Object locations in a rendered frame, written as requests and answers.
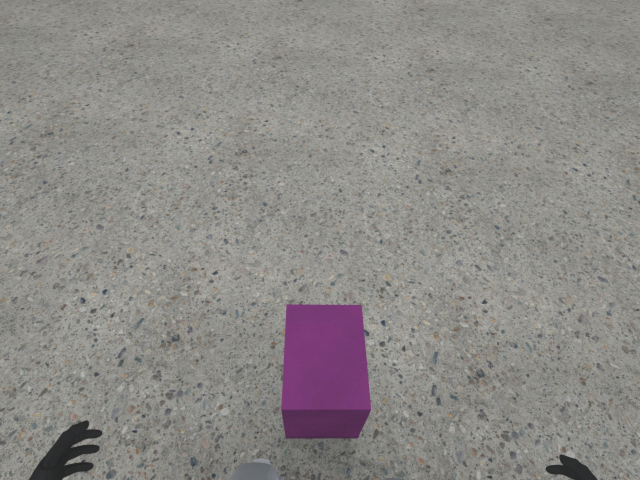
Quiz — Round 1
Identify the carton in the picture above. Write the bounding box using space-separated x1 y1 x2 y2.
281 304 371 439

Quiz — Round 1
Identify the robot left hand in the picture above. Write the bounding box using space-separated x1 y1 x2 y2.
29 420 102 480

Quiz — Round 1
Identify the robot right hand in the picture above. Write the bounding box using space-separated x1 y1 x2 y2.
546 455 598 480

